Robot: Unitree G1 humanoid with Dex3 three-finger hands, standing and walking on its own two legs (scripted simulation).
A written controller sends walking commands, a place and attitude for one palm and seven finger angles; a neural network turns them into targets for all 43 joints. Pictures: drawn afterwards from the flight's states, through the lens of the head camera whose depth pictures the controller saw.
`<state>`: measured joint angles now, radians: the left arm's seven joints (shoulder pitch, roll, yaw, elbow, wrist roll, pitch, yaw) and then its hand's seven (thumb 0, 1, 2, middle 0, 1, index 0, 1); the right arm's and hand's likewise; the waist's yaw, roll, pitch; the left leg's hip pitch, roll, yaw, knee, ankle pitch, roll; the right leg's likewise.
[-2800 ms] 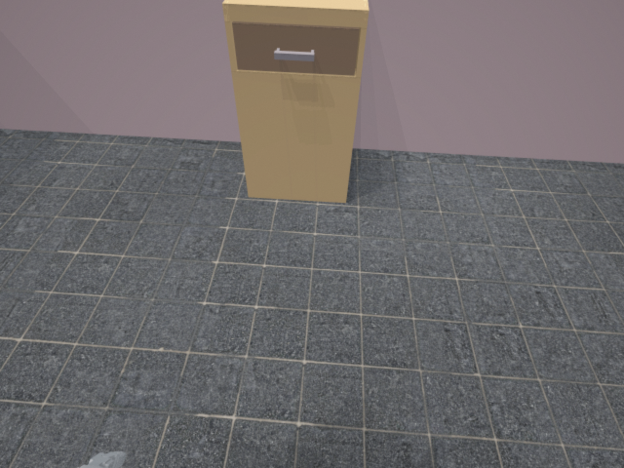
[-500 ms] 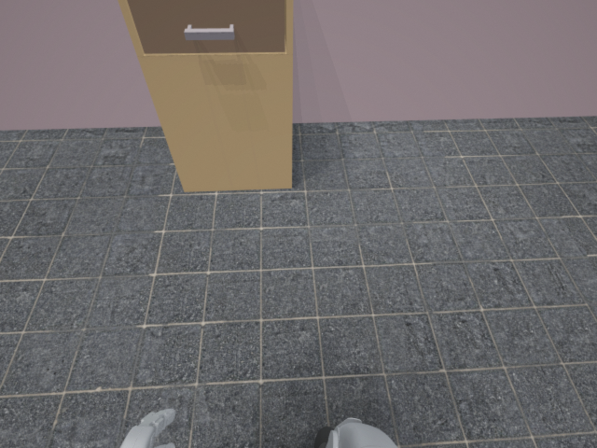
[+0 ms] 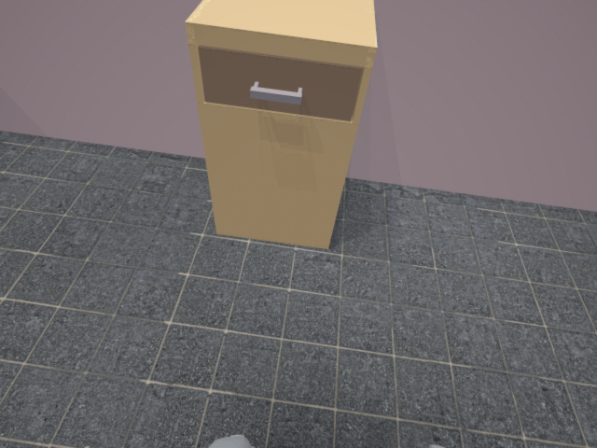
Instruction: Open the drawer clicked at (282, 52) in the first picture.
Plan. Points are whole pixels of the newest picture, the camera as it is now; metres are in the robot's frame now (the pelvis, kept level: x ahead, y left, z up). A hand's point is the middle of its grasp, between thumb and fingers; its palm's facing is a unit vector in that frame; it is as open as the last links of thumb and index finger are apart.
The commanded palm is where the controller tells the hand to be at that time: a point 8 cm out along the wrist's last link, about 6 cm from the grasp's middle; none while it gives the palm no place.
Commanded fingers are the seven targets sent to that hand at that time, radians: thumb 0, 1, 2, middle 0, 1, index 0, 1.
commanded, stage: walk to a spot facing it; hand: left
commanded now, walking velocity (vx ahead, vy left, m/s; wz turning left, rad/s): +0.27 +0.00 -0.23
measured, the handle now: (277, 91) +0.96 +0.18 -0.05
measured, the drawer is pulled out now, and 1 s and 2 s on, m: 0.00 0.00 0.00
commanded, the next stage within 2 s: take the last steps up to it in 0.12 s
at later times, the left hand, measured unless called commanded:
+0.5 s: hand (230, 354) +0.28 +0.14 -0.15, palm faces -0.12 -0.97 -0.21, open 7.4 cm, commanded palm none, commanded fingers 0.00 0.90 0.90 -0.20 -0.30 -0.20 -0.30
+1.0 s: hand (235, 394) +0.22 +0.12 -0.17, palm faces +0.14 -0.98 -0.12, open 7.4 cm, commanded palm none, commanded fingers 0.00 0.90 0.90 -0.20 -0.30 -0.20 -0.30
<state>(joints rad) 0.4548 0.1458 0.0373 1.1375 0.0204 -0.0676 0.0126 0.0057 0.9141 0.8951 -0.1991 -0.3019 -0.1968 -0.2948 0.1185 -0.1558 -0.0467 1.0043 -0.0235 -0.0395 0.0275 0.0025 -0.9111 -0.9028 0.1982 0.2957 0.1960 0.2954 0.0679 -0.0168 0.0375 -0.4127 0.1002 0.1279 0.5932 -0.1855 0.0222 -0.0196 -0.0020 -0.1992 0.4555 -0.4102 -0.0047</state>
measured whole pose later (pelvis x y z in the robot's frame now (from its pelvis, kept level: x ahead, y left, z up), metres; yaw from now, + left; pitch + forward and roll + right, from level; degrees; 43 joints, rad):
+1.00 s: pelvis +0.32 -0.02 +0.01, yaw +0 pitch -1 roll -2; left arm 0.45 0.12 0.04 1.16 0.03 -0.05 0.01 0.00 0.92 0.90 -0.20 -0.30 -0.20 -0.29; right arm 0.18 -0.19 -0.06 1.03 -0.02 -0.01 0.03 0.01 -0.92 -0.90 0.20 0.30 0.19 0.30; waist 0.06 -0.02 0.03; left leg -0.40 0.10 0.13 0.62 -0.23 0.02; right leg -0.02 -0.06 -0.27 0.42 -0.37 0.02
